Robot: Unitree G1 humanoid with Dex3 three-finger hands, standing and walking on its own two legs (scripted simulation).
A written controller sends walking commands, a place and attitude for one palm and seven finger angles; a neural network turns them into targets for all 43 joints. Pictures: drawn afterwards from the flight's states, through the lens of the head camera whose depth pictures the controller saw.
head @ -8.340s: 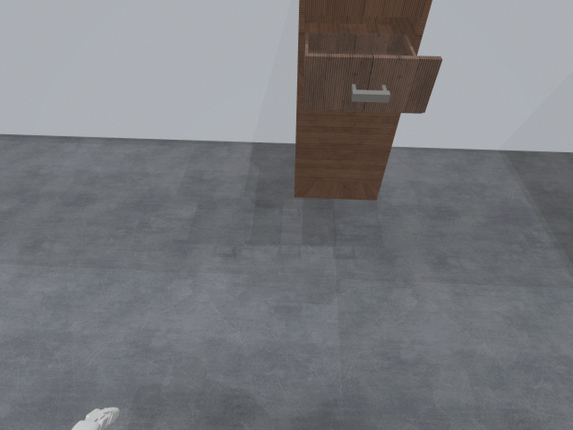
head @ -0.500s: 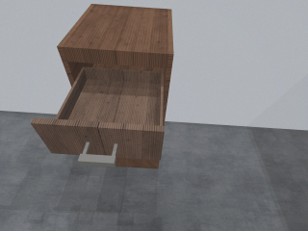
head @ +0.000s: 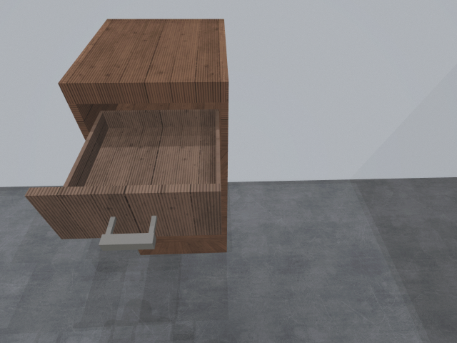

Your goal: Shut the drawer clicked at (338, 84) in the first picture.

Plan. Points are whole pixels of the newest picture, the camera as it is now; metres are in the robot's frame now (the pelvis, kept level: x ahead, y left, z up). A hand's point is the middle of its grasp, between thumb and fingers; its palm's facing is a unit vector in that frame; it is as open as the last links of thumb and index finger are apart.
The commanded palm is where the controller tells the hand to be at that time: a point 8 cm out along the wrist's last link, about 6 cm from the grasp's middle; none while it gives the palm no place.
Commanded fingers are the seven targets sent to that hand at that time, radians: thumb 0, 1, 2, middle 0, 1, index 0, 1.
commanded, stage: come to a stop and stand still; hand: left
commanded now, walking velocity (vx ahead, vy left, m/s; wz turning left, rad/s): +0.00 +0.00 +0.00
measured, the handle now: (130, 231) +0.33 +0.22 -0.01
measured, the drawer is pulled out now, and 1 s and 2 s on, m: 0.30 0.30 0.30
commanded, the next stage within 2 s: look again from close up in 0.06 s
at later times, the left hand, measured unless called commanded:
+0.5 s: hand out of the picture +0.02 +0.21 -0.17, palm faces +0.05 -0.98 -0.21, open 7.3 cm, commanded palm none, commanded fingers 0.00 0.90 0.90 -0.20 -0.30 -0.20 -0.30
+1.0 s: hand (115, 295) +0.21 +0.22 -0.03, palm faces +0.23 -0.95 -0.22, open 7.0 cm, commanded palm +0.13 +0.24 -0.05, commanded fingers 0.00 0.90 0.90 -0.42 -0.54 -0.42 -0.54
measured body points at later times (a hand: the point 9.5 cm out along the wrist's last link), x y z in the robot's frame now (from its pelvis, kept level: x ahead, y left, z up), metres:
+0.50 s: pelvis +0.02 +0.04 +0.00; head +0.04 +0.03 +0.45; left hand +0.02 +0.26 -0.15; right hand +0.02 -0.17 -0.17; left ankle +0.03 +0.11 -0.74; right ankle +0.03 -0.08 -0.74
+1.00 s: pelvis +0.04 +0.03 -0.01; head +0.04 +0.01 +0.44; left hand +0.19 +0.26 -0.02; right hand +0.15 -0.21 -0.13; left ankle +0.03 +0.11 -0.74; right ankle +0.04 -0.08 -0.74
